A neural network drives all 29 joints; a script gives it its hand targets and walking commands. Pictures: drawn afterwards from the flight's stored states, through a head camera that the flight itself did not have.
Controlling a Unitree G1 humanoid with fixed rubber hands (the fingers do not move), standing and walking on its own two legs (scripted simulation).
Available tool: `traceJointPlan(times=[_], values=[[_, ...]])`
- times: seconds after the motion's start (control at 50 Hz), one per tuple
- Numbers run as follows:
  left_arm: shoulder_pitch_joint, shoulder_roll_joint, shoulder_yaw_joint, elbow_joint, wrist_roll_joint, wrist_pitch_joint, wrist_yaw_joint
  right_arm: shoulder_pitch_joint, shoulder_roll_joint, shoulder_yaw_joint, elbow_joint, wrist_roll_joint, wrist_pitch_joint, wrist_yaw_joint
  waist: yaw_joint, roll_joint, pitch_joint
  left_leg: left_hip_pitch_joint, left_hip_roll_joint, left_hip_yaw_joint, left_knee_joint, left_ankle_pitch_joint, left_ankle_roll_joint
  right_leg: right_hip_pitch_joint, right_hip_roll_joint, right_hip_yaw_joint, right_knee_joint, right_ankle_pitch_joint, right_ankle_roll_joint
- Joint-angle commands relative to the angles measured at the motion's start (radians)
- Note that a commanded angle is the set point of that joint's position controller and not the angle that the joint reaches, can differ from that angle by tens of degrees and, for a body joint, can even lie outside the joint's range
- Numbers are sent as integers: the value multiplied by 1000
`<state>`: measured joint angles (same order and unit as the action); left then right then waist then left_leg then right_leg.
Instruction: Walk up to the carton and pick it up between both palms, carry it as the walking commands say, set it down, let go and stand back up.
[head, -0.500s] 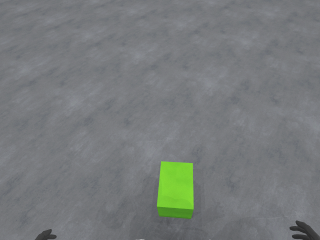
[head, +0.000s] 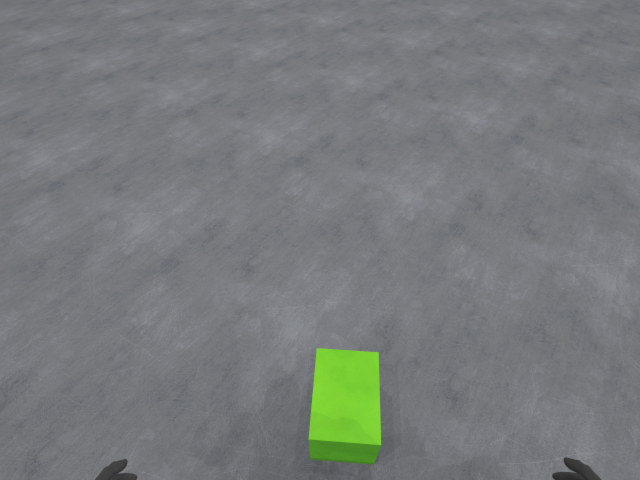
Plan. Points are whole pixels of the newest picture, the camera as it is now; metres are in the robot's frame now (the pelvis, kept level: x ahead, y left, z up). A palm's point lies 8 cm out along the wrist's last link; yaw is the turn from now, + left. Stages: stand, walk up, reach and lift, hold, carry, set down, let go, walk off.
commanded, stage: walk up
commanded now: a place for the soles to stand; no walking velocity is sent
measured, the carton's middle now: (344, 405) +0.46 -0.02 -0.68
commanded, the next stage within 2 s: reach and lift in 0.80 s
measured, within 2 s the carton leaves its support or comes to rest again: neither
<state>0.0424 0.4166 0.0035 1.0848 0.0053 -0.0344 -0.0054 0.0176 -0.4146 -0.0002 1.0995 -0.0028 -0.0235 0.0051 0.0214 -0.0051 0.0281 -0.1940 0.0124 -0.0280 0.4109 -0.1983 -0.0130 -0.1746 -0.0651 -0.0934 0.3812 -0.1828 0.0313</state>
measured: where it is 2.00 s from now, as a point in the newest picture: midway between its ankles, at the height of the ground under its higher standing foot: outside the picture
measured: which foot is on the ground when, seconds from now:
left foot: down 0.00-1.00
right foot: down 0.00-1.00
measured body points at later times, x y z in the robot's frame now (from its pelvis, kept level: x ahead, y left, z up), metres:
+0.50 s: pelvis +0.02 +0.00 +0.00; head +0.03 +0.00 +0.45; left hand +0.13 +0.33 -0.11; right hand +0.13 -0.32 -0.11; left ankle +0.01 +0.13 -0.74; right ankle +0.01 -0.14 -0.74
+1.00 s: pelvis +0.01 -0.01 -0.01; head +0.09 +0.00 +0.43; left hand +0.19 +0.29 -0.11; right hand +0.18 -0.31 -0.10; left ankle +0.02 +0.13 -0.74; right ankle +0.01 -0.14 -0.74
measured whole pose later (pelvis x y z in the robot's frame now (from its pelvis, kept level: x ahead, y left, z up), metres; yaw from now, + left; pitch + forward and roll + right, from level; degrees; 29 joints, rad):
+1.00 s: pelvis +0.01 -0.01 -0.01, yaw -2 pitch +2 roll +0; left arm 0.07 0.33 0.18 0.58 0.09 0.21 -0.06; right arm 0.06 -0.32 -0.16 0.59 -0.10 0.22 0.06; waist 0.02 -0.02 0.15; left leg -0.30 0.04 0.01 0.55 -0.29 -0.03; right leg -0.31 -0.05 -0.05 0.55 -0.27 0.02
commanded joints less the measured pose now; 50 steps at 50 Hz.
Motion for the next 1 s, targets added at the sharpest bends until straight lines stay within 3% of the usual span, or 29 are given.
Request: traceJointPlan(times=[0.0,0.08,0.36,0.78,0.8,0.82,0.86,0.92,0.98], values=[[-40,172,30,-26,1,-8,4,-43,-181,-30,-26,0,-7,-5,-4,24,-77,10,107,-105,-93,142,38,48,-90,106,-79,52,-41],[-34,175,34,-29,12,-12,4,-43,-183,-32,-30,-6,-5,-1,-6,23,-64,1,104,-101,-115,37,41,46,-86,98,-91,-13,-43],[-16,175,42,-36,9,-8,9,-12,-179,-34,-39,-6,0,-3,-9,8,-77,40,104,-80,-97,186,36,86,-92,88,-75,118,-42],[-12,169,49,-47,11,-2,13,-1,-168,-40,-61,-8,8,-4,-10,9,-69,63,104,-60,-95,214,33,106,-87,81,-72,163,-45],[-127,25,103,-398,7,52,-7,-71,-94,-130,-412,-34,40,28,4,-69,57,-78,-68,47,-37,121,-23,-116,96,78,50,103,-1],[-78,60,149,-476,32,96,-20,-16,-85,-122,-507,-41,93,41,7,-51,74,-145,-56,60,-13,68,-10,-57,92,61,54,45,6],[9,96,185,-492,78,180,-48,30,-88,-151,-522,-73,191,53,5,-13,66,-165,-51,78,11,12,-3,-21,107,20,57,-25,1],[33,70,222,-580,87,255,-53,71,-73,-217,-565,-113,258,57,-29,27,-81,-110,-69,81,69,62,1,17,120,32,124,30,-9],[40,40,241,-628,88,267,-48,54,-37,-211,-610,-92,265,61,-2,37,-159,-77,-79,70,102,164,2,11,113,53,159,113,-2]])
